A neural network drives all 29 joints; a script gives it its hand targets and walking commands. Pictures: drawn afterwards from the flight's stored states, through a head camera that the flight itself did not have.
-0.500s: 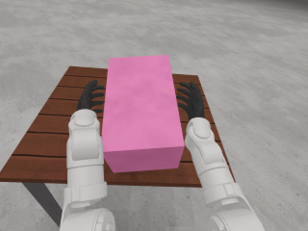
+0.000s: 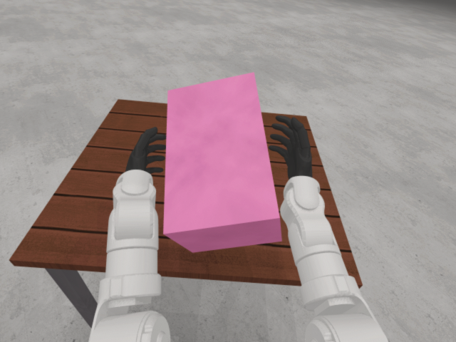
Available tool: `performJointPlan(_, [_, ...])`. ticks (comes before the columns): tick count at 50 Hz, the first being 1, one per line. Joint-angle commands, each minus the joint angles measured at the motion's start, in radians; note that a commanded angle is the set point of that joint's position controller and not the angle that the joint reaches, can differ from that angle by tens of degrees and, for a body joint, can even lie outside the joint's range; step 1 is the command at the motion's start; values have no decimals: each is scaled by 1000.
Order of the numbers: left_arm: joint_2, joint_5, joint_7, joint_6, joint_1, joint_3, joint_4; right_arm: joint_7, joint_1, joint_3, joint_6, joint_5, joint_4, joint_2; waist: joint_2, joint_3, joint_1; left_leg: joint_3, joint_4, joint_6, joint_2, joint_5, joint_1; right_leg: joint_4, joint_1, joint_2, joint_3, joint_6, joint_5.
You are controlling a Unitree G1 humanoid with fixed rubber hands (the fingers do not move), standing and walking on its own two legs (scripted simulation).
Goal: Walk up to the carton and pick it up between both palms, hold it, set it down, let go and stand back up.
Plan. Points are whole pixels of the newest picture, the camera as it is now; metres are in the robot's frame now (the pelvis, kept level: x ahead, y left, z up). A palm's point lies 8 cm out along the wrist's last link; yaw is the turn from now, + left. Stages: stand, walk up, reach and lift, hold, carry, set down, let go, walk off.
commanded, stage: set down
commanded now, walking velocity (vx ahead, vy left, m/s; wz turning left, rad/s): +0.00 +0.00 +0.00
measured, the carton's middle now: (223, 163) +0.43 +0.00 +0.12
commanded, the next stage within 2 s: none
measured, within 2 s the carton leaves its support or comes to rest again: neither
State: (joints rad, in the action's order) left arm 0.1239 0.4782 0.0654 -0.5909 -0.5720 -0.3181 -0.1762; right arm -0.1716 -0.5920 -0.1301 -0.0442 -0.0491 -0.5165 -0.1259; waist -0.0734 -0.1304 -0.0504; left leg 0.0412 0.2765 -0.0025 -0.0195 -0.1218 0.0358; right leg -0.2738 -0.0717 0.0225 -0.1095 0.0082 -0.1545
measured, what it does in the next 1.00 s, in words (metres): stands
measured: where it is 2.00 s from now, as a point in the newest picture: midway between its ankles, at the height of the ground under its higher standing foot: outside the picture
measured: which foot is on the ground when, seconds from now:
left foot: down 0.00-1.00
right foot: down 0.00-1.00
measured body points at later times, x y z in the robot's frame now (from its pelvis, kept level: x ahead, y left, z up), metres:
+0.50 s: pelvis +0.03 +0.00 +0.00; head +0.02 +0.03 +0.45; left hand +0.41 +0.15 +0.11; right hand +0.40 -0.12 +0.14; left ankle +0.04 +0.12 -0.75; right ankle +0.01 -0.11 -0.75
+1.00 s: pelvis +0.02 +0.01 +0.00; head +0.02 +0.03 +0.45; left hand +0.42 +0.15 +0.08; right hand +0.41 -0.12 +0.11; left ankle +0.04 +0.12 -0.75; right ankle +0.01 -0.11 -0.75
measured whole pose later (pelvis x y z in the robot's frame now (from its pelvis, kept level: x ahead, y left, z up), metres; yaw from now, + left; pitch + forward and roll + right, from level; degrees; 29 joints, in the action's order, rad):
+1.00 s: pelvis +0.02 +0.01 +0.00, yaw -2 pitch -5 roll +0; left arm 0.10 0.43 -0.02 -0.18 -0.66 -0.43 -0.71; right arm -0.15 -0.67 -0.41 -0.29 -0.24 -0.89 -0.17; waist -0.05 -0.07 -0.01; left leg 0.07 0.27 0.00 -0.03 -0.14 -0.04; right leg -0.21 0.00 0.01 -0.09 0.00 -0.14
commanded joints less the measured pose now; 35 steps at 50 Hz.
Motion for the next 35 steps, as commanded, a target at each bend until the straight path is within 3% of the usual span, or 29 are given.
performJointPlan(1, [443,-133,137,172,-505,410,46,103,-541,272,-125,-50,96,-356,83,310,-7,72,-60,17,22,-34,49,53,-10,-27,-61,-39,7])
performJointPlan(7, [494,-170,100,296,-513,514,78,83,-538,384,-216,-18,86,-397,80,481,-25,34,46,-32,23,368,136,12,-111,-51,-47,-46,376])
performJointPlan(11, [508,-197,74,332,-530,566,119,68,-535,445,-229,11,113,-424,97,540,-26,8,77,-44,23,483,134,-7,-135,-50,-28,-44,498])
performJointPlan(16, [487,-189,71,317,-474,545,102,51,-502,473,-206,38,111,-413,98,510,-10,-2,73,-34,28,447,100,-10,-152,-40,-14,-45,521])
performJointPlan(22, [465,-164,92,297,-455,479,47,49,-481,427,-192,32,51,-384,84,433,-5,13,37,-24,28,335,63,5,-141,-33,-16,-48,443])
performJointPlan(30, [497,-159,94,359,-590,436,-87,81,-552,280,-224,-58,-53,-390,98,443,-11,39,3,-30,16,206,52,35,-64,-32,-35,-38,279])
performJointPlan(35, [517,-151,81,422,-672,381,-203,110,-608,184,-242,-130,-145,-417,97,484,4,55,-10,-27,11,160,44,43,-37,-32,-38,-37,223])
